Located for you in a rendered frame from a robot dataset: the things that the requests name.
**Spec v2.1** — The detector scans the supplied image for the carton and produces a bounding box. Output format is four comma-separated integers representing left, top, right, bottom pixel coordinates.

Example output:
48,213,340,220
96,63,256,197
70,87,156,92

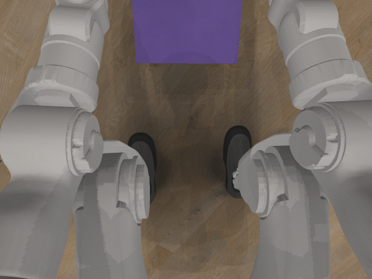
132,0,242,64

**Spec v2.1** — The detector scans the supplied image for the left robot forearm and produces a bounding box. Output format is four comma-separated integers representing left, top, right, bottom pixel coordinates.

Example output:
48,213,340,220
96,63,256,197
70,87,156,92
0,0,110,164

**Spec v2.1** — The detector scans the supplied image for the right robot foot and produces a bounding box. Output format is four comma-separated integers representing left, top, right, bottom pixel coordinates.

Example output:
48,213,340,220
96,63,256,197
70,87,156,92
223,126,252,198

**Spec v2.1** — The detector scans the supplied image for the right robot upper arm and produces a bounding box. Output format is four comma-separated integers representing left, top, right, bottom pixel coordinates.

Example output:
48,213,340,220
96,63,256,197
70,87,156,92
289,100,372,279

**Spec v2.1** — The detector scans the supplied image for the left robot upper arm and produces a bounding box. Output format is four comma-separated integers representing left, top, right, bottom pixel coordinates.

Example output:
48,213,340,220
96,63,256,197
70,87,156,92
0,105,104,279

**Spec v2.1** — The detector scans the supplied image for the right robot forearm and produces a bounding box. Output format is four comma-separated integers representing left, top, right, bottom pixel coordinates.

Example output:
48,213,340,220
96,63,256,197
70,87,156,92
267,0,372,110

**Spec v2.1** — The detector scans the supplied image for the right robot shin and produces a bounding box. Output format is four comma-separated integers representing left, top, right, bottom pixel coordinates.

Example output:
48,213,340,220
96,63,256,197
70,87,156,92
232,133,329,204

